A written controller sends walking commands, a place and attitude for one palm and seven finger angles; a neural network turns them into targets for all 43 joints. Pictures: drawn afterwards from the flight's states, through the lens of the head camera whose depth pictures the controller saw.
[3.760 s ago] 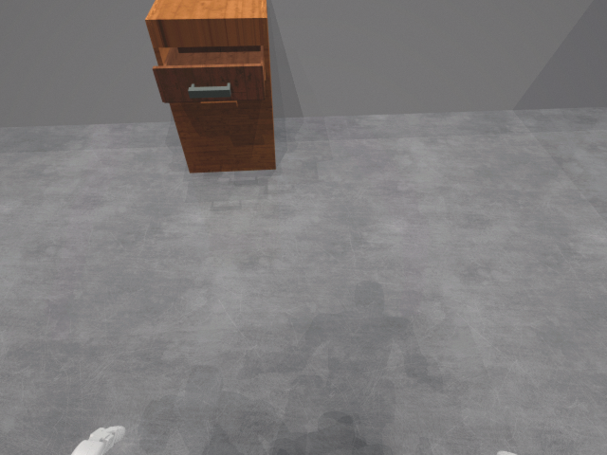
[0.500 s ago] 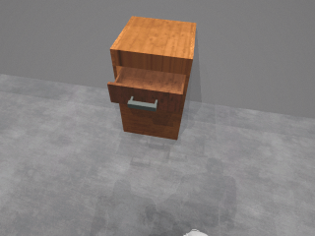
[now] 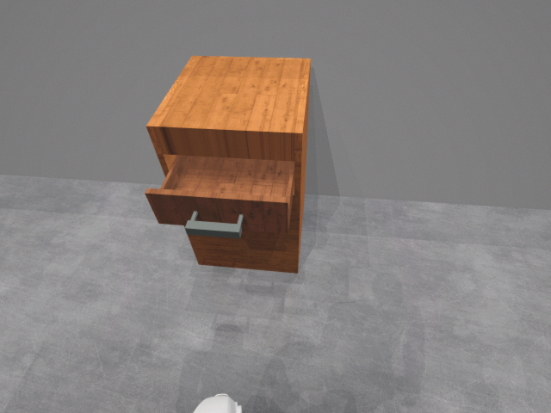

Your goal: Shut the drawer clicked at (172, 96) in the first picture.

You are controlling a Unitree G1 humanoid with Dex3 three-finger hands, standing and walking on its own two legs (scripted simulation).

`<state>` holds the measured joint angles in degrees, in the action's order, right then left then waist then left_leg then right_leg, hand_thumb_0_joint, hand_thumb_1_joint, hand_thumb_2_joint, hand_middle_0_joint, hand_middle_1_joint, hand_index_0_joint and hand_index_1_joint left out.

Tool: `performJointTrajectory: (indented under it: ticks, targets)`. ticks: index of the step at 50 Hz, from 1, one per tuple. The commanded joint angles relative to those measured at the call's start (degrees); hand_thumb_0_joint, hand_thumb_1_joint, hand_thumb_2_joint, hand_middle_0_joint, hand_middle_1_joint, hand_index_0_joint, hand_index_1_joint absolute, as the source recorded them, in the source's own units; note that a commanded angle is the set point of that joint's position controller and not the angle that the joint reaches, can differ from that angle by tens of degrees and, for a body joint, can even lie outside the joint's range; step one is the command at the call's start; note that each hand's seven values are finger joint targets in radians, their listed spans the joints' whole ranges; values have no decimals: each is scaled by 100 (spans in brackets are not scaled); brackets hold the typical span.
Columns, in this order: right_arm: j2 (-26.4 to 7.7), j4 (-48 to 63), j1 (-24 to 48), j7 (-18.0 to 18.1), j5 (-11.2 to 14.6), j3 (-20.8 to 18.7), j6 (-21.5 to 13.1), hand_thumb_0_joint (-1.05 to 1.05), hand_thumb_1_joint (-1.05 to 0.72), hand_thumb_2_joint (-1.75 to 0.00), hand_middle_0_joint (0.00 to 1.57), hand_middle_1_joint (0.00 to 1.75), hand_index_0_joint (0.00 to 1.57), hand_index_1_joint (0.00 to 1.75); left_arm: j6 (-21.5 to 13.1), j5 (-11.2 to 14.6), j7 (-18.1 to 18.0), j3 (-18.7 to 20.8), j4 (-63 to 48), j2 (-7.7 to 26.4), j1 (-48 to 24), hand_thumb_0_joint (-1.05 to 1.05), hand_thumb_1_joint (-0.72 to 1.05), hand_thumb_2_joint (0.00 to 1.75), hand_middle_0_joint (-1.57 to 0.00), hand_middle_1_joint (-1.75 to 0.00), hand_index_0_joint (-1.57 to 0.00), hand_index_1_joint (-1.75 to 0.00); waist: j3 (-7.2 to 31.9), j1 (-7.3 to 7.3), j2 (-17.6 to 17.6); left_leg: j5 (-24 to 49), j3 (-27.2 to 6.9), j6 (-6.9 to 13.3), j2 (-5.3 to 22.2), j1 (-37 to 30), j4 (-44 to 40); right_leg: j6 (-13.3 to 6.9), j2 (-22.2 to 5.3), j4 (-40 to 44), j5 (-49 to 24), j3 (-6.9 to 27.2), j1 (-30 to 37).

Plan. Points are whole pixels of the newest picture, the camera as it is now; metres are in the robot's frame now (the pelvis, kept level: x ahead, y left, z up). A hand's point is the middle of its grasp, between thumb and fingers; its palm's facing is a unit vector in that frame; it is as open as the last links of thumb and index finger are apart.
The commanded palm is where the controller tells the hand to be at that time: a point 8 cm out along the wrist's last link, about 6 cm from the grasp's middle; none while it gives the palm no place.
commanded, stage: take the last steps up to it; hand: left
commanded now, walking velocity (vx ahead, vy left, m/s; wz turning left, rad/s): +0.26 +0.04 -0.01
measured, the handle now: (215, 222) +0.61 +0.22 -0.23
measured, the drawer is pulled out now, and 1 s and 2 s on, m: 0.16 0.16 0.16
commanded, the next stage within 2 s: come to a stop and stand still in 0.34 s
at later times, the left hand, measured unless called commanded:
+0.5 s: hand (162, 408) +0.16 +0.22 -0.18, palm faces +0.03 -0.98 -0.20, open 7.4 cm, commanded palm none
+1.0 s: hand (163, 394) +0.18 +0.23 -0.18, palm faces +0.06 -0.97 -0.22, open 7.4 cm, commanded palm none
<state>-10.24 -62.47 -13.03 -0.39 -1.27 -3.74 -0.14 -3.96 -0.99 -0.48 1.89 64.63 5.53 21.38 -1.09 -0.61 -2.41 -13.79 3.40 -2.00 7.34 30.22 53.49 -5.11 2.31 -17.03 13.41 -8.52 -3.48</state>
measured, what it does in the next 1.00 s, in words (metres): walks ahead: left foot, then right foot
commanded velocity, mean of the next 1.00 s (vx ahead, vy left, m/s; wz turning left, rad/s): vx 0.00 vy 0.03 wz -0.01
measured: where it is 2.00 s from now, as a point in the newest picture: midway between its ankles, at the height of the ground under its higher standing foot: outside the picture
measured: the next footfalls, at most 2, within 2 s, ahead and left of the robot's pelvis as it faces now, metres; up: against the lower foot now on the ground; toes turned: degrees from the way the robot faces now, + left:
left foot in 0.24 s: +0.18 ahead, +0.14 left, +0.00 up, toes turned +7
right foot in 0.58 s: +0.24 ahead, -0.08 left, +0.00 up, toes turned -7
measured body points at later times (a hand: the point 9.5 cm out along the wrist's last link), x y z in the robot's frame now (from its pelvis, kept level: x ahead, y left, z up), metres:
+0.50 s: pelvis +0.13 +0.04 -0.01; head +0.15 +0.04 +0.44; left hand +0.16 +0.27 -0.16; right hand +0.17 -0.19 -0.16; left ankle +0.14 +0.14 -0.75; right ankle +0.15 -0.07 -0.71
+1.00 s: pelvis +0.11 +0.04 -0.01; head +0.12 +0.04 +0.44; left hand +0.18 +0.28 -0.16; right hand +0.14 -0.20 -0.17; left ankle +0.08 +0.17 -0.74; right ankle +0.20 -0.08 -0.75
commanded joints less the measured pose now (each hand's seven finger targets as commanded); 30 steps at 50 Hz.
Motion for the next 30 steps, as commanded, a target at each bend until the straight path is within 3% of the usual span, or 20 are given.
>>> performJointTrajectory:
  ticks: [1,7,8,10,11,12,13,14,16,17,19,21,23,25,27,28,29,30]
  targets:
    - [-96,491,491,-74,-13,37,-122,0,-90,-90,20,30,20,30,-105,-10,-63,148,-52,851,661,0,90,90,-20,-30,-20,-30,-514,-147,753,105,51,49,-9,521,-507,-553,-1760,620,-1971,1179,204]
    - [-82,656,761,-86,15,85,-198,0,-90,-90,20,30,20,30,-28,-57,-96,195,60,962,763,0,90,90,-20,-30,-20,-30,-618,-186,759,-249,222,300,-255,-248,-1474,-482,-1814,231,-2417,1128,191]
    - [-98,627,601,-60,11,90,-214,0,-90,-90,20,30,20,30,-18,-45,-97,203,49,953,708,0,90,90,-20,-30,-20,-30,-589,-88,754,-219,272,344,-343,-564,-1726,-428,-1732,-3,-2679,1030,130]
    - [-252,331,-409,33,-24,64,-280,0,-90,-90,20,30,20,30,-3,-5,-99,183,47,908,560,0,90,90,-20,-30,-20,-30,-81,355,507,455,369,462,-565,-2009,-2635,-151,-1305,-1365,-3170,636,-126]
    - [-644,170,-1110,103,-78,-22,-330,0,-90,-90,20,30,20,30,-4,39,-76,151,-8,732,609,0,90,90,-20,-30,-20,-30,402,598,-92,1351,-385,732,122,-3248,-2806,85,-878,-2638,-2055,406,-990]
    - [-1213,83,-1581,144,-75,-126,-336,0,-90,-90,20,30,20,30,-2,80,-42,67,-125,411,718,0,90,90,-20,-30,-20,-30,770,573,-1369,2490,-2178,1364,1636,-4119,-3183,327,-255,-4269,1593,50,-2371]
    - [-1144,116,-1552,181,15,-72,-268,0,-90,-90,20,30,20,30,11,30,-86,108,-218,589,535,0,90,90,-20,-30,-20,-30,779,522,-907,2663,-2395,1666,1879,-3829,-3481,260,-320,-5048,2168,564,-2603]
    - [-915,219,-1086,180,24,-32,-255,0,-90,-90,20,30,20,30,49,-1,-86,135,-249,598,316,0,90,90,-20,-30,-20,-30,382,400,-403,1870,-1836,1666,1662,-3099,-3649,239,-540,-5240,1962,664,-2654]
    - [-439,384,-442,199,30,107,-311,0,-90,-90,20,30,20,30,138,-17,-18,155,-199,513,93,0,90,90,-20,-30,-20,-30,-264,156,-390,1411,-1259,1393,1233,-2065,-3995,334,-812,-5122,1153,819,-2594]
    - [-316,383,-336,207,38,148,-341,0,-90,-90,20,30,20,30,181,-28,7,146,-168,461,171,0,90,90,-20,-30,-20,-30,-345,40,-297,1646,-985,1328,1109,-1805,-4064,392,-871,-4941,965,762,-2423]
    - [-284,363,-425,220,24,139,-389,0,-90,-90,20,30,20,30,250,-41,0,143,-152,351,276,0,90,90,-20,-30,-20,-30,-116,-56,-307,2529,-577,1293,910,-1917,-3991,468,-827,-4509,766,660,-2245]
    - [-373,398,-439,213,9,110,-374,0,-90,-90,20,30,20,30,310,-39,5,134,-241,335,165,0,90,90,-20,-30,-20,-30,-7,-58,-315,2387,-391,1336,830,-1925,-3982,492,-806,-3816,788,547,-2051]
    - [-431,376,-400,217,-11,126,-336,0,-90,-90,20,30,20,30,325,-31,-8,82,-322,314,-106,0,90,90,-20,-30,-20,-30,-50,-34,-276,2709,-308,1339,835,-1890,-3880,520,-754,-3101,709,498,-1824]
    - [-479,344,-318,229,-23,136,-259,0,-90,-90,20,30,20,30,343,-10,-58,33,-359,297,-247,0,90,90,-20,-30,-20,-30,-79,-47,-250,2893,-276,1219,791,-1743,-3616,554,-665,-2390,376,463,-1339]
    - [-487,287,-257,238,8,152,-191,0,-90,-90,20,30,20,30,331,-7,-87,33,-312,464,-153,0,90,90,-20,-30,-20,-30,-17,-161,-33,2395,-200,932,598,-1550,-3288,587,-579,-1477,-390,414,-700]
    - [-437,248,-240,233,34,170,-173,0,-90,-90,20,30,20,30,304,-15,-102,48,-283,597,-77,0,90,90,-20,-30,-20,-30,16,-221,93,1855,-83,682,379,-1514,-3053,603,-675,-910,-1016,522,-423]
    - [-271,203,-374,222,76,189,-145,0,-90,-90,20,30,20,30,252,-15,-126,61,-291,904,-120,0,90,90,-20,-30,-20,-30,155,-132,461,894,-12,396,51,-1409,-2871,501,-1053,-712,-2165,1125,-179]
    - [-188,191,-531,203,110,203,-98,0,-90,-90,20,30,20,30,229,5,-135,63,-350,1147,-283,0,90,90,-20,-30,-20,-30,147,24,618,-46,22,227,-196,-1311,-2861,217,-1579,-797,-3332,1564,-211]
